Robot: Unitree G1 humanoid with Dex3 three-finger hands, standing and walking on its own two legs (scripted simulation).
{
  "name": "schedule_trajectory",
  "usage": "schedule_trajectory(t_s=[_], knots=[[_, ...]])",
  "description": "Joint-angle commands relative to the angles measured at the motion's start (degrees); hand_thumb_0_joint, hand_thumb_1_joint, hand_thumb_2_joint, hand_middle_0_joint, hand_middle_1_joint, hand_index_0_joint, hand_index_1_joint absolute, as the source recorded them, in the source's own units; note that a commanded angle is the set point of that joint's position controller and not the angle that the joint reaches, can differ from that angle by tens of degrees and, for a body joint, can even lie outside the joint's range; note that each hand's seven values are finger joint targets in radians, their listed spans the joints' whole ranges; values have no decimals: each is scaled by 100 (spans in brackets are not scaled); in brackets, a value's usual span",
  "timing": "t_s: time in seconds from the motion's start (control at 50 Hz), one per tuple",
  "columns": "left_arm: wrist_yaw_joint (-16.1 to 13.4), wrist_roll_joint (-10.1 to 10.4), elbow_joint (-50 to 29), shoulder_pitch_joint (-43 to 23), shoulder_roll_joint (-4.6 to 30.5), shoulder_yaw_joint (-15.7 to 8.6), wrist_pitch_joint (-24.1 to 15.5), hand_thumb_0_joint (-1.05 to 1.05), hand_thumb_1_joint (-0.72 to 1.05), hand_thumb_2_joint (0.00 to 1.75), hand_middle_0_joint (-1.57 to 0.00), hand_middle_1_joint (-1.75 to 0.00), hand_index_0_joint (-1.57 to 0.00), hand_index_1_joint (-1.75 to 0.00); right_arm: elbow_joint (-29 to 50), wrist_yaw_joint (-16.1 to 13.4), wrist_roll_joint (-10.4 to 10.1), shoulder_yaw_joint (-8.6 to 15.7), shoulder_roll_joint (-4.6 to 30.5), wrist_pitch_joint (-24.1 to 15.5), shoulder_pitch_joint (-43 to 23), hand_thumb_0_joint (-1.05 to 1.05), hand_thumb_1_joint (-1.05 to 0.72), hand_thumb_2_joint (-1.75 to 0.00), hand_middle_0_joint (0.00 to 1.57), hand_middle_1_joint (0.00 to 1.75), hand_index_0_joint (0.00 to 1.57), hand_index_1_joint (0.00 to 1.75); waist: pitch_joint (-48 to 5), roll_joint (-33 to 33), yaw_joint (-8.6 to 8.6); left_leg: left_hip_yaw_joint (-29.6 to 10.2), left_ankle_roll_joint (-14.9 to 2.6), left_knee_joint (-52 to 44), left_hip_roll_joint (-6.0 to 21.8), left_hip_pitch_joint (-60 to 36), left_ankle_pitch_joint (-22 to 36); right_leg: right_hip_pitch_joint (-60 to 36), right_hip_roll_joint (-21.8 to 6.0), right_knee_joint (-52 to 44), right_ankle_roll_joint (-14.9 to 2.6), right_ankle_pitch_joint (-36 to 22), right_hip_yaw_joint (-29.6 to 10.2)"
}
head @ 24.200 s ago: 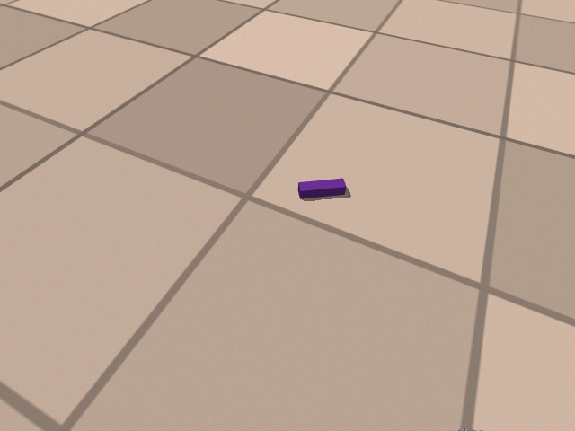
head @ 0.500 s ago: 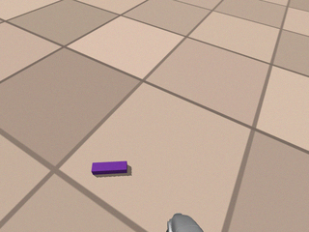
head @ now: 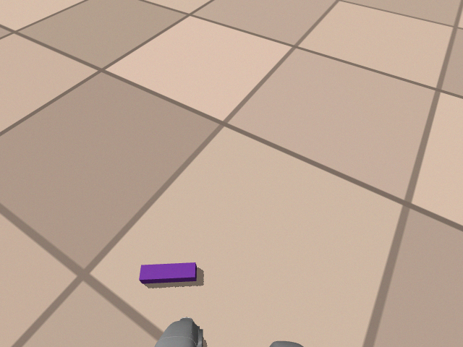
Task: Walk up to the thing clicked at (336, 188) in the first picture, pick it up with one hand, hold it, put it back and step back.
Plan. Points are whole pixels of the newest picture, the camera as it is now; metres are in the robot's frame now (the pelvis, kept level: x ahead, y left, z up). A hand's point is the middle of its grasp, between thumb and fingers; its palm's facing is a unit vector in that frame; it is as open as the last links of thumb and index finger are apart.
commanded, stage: walk up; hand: left
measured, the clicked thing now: (168, 273) +0.45 +0.27 -0.74
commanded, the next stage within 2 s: none
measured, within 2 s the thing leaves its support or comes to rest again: neither
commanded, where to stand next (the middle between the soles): +0.08 +0.02 m, yaw +2 degrees
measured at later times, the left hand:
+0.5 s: hand out of the picture +0.04 +0.26 -0.15, palm faces -0.05 -0.92 -0.39, open 7.4 cm
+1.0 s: hand out of the picture +0.14 +0.25 -0.14, palm faces -0.07 -0.94 -0.32, open 7.4 cm
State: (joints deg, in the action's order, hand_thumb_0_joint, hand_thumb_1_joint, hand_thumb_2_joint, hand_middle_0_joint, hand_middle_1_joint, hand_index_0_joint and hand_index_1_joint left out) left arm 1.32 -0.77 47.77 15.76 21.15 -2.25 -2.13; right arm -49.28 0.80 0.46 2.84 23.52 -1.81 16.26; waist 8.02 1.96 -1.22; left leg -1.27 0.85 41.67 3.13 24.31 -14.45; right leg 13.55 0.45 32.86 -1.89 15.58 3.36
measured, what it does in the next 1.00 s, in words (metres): steps on the spot: left foot, then right foot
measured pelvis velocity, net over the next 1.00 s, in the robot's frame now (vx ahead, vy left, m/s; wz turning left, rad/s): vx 0.02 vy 0.00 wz -0.03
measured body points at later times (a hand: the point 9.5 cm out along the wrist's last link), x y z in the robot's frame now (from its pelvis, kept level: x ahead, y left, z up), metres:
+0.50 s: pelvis +0.00 +0.00 -0.01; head +0.02 -0.02 +0.44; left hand +0.04 +0.31 -0.12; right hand +0.12 -0.31 -0.13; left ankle +0.10 +0.13 -0.73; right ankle -0.03 -0.13 -0.73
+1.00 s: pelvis +0.02 +0.00 +0.01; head +0.04 +0.01 +0.46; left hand +0.14 +0.30 -0.12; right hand +0.08 -0.30 -0.11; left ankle +0.10 +0.13 -0.73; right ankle -0.03 -0.13 -0.73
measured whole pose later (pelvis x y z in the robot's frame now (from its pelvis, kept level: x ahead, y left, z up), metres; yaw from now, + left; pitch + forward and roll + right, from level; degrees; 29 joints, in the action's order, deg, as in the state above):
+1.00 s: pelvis +0.02 +0.00 +0.01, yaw -2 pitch -2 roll -1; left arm 0.6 0.1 62.7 3.7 20.7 -0.4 -0.5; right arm -64.3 0.9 0.3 0.1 20.0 -0.7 5.6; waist 4.1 -0.5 1.6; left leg 0.1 0.6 22.8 1.8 15.1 -5.7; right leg 3.5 -0.5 21.5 1.3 16.0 -0.9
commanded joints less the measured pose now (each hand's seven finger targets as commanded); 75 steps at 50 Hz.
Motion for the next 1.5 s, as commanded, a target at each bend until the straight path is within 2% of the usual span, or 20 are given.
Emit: schedule_trajectory(t_s=[0.0, 0.02, 0.06, 0.08, 0.14, 0.26, 0.3, 0.32, 0.34, 0.36, 0.38, 0.4, 0.42, 0.46, 0.5, 0.56, 0.98, 1.12, 1.36, 1.48], knots=[[-168, 128, -475, -363, 1330, -294, 62, 0, 90, 90, -20, -30, -20, -30, 138, -154, 41, 290, 854, -96, 460, 0, -90, -90, 20, 30, 20, 30, -1018, -726, 231, 246, -245, -964, -226, -1498, 1143, 599, -1144, 263, -670, -2164, -735], [-177, 151, -453, -304, 1204, -255, 115, 0, 90, 90, -20, -30, -20, -30, 172, -180, 73, 343, 1090, -107, 377, 0, -90, -90, 20, 30, 20, 30, -990, -249, 230, -233, -367, -1354, 141, -1490, 1582, 765, -887, 537, -450, -1391, -655], [-213, 260, -285, 121, 985, -187, 242, 0, 90, 90, -20, -30, -20, -30, 387, -189, 85, 375, 1556, -126, -57, 0, -90, -90, 20, 30, 20, 30, -1152, 797, 12, -2275, -1271, -2007, 1717, -1231, 1885, 855, 213, 1773, -43, 1684, -462], [-254, 232, -107, 230, 1206, -246, 342, 0, 90, 90, -20, -30, -20, -30, 364, -192, 43, 395, 1633, -112, -217, 0, -90, -90, 20, 30, 20, 30, -1234, 892, 69, -2530, -1673, -2042, 1902, -1023, 1255, 582, -1, 2339, -19, 2134, -837], [-201, 167, 112, 74, 1283, -316, 356, 0, 90, 90, -20, -30, -20, -30, 384, -228, 70, 292, 1329, -57, -600, 0, -90, -90, 20, 30, 20, 30, -953, 843, 17, -1505, -1257, -1958, 1212, -770, 768, 811, 44, 2533, -48, 1769, -1011], [-165, 101, 457, 165, 1125, -274, 194, 0, 90, 90, -20, -30, -20, -30, 361, -153, 135, 307, 1317, 58, -717, 0, -90, -90, 20, 30, 20, 30, -1280, 992, 96, -1115, -1158, -1600, 1041, -1241, 51, 412, -38, 657, 120, 1499, -337], [-203, 47, 727, 472, 1037, -270, 111, 0, 90, 90, -20, -30, -20, -30, 370, -109, 94, 259, 1254, 148, -983, 0, -90, -90, 20, 30, 20, 30, -1190, 833, -106, -814, -988, -1238, 880, -752, -140, -323, 41, -605, 115, 495, -154], [-239, -22, 767, 417, 1134, -286, 53, 0, 90, 90, -20, -30, -20, -30, 347, -92, 41, 197, 1072, 176, -1003, 0, -90, -90, 20, 30, 20, 30, -1101, 567, -120, -676, -756, -994, 778, -470, -87, -552, -71, -890, 39, 215, -426], [-260, -98, 666, 128, 1305, -313, -14, 0, 90, 90, -20, -30, -20, -30, 325, -70, -18, 105, 791, 178, -940, 0, -90, -90, 20, 30, 20, 30, -948, 9, -9, -513, -483, -655, 531, -99, 88, -474, -627, -1211, -160, 599, -1488], [-257, -127, 528, -337, 1722, -356, -38, 0, 90, 90, -20, -30, -20, -30, 293, -61, -44, 88, 696, 174, -1094, 0, -90, -90, 20, 30, 20, 30, -513, -821, 82, -114, -200, -522, -59, 77, -681, 372, -1409, -1478, -547, 1100, -2625], [-236, -125, 379, -932, 1921, -333, -28, 0, 90, 90, -20, -30, -20, -30, 106, -97, -12, 184, 907, 180, -1043, 0, -90, -90, 20, 30, 20, 30, -348, -957, 249, -198, -194, -101, 5, -938, -1184, 1528, -1718, -1380, -831, 1166, -2673], [-217, -88, 297, -1185, 1576, -228, -23, 0, 90, 90, -20, -30, -20, -30, -44, -68, 7, 233, 987, 154, -881, 0, -90, -90, 20, 30, 20, 30, -257, -669, 456, -291, -217, -283, 88, -1612, -888, 1953, -1439, -1188, -644, 1214, -2175], [-204, -26, 374, -1052, 1314, -159, -49, 0, 90, 90, -20, -30, -20, -30, -63, -41, -37, 201, 1013, 88, -999, 0, -90, -90, 20, 30, 20, 30, -343, -303, 427, -311, -279, -1075, 202, -1607, -259, 1488, -1037, -1003, -301, 666, -1381], [-219, 22, 626, -720, 1223, -150, -111, 0, 90, 90, -20, -30, -20, -30, -156, -1, -82, 93, 830, 17, -1215, 0, -90, -90, 20, 30, 20, 30, -834, -575, 173, -514, -483, -1036, 411, -1631, 1605, 526, -691, -843, -30, -821, -1016], [-194, 23, 658, -724, 1413, -171, -123, 0, 90, 90, -20, -30, -20, -30, -175, -10, -66, 61, 833, 33, -1284, 0, -90, -90, 20, 30, 20, 30, -912, -928, 132, -276, -405, -1103, 212, -1576, 1228, 367, -775, -915, -39, -1014, -1202], [-201, 21, 711, -914, 1323, -145, -49, 0, 90, 90, -20, -30, -20, -30, -424, 10, -54, 75, 893, 81, -1278, 0, -90, -90, 20, 30, 20, 30, -494, -765, 191, -284, -271, -1399, 173, -1522, 253, 643, -869, -1357, -59, 328, -1216], [-167, 94, 1312, -1268, 1157, -35, 67, 0, 90, 90, -20, -30, -20, -30, -1194, -73, -26, -10, 897, -10, -1415, 0, -90, -90, 20, 30, 20, 30, -1075, 119, 150, -555, -239, -2350, 480, -1628, 962, -682, -664, -1618, 36, -580, -764], [-194, 81, 1436, -1309, 1163, -43, 47, 0, 90, 90, -20, -30, -20, -30, -1236, -77, -44, -16, 826, 12, -1491, 0, -90, -90, 20, 30, 20, 30, -1176, -172, 182, -358, -274, -2060, 451, -1970, 1975, -675, -738, -1745, 132, -1240, -705], [-181, 31, 1555, -1169, 1104, -20, 85, 0, 90, 90, -20, -30, -20, -30, -1270, -74, -24, 18, 869, 66, -1681, 0, -90, -90, 20, 30, 20, 30, -935, -53, 164, -567, -246, -2505, 490, -1855, 735, -564, -660, -1880, 118, -456, -621], [-180, 21, 1564, -1073, 1095, -25, 64, 0, 90, 90, -20, -30, -20, -30, -1251, -63, -27, 8, 829, 63, -1687, 0, -90, -90, 20, 30, 20, 30, -932, -44, 154, -546, -214, -2479, 428, -1855, 830, -567, -685, -1939, 123, -531, -627]])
